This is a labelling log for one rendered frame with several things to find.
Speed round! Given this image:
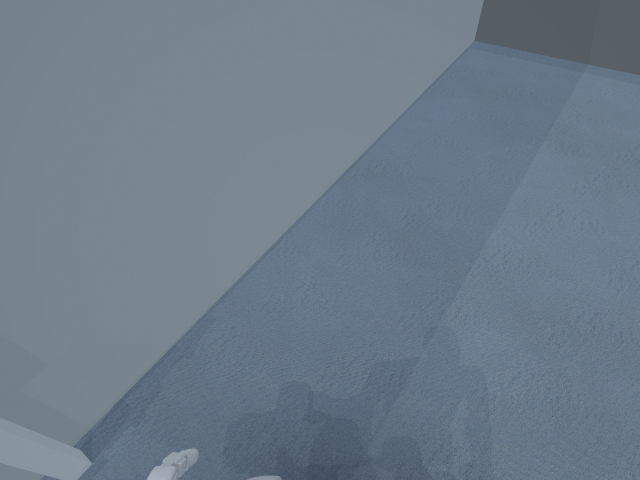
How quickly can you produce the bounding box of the left robot hand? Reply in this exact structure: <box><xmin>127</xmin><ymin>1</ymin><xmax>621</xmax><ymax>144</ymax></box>
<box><xmin>147</xmin><ymin>449</ymin><xmax>199</xmax><ymax>480</ymax></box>

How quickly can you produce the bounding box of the panel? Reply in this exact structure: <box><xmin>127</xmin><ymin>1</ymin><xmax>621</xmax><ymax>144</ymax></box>
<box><xmin>0</xmin><ymin>418</ymin><xmax>92</xmax><ymax>480</ymax></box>

